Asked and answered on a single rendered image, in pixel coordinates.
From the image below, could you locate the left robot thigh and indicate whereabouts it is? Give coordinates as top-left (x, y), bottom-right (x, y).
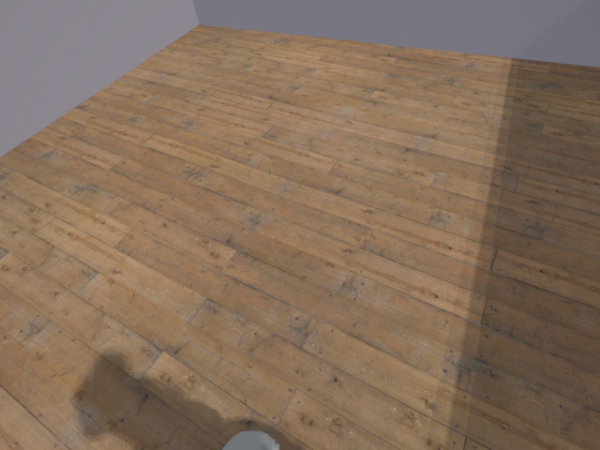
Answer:
top-left (222, 430), bottom-right (279, 450)

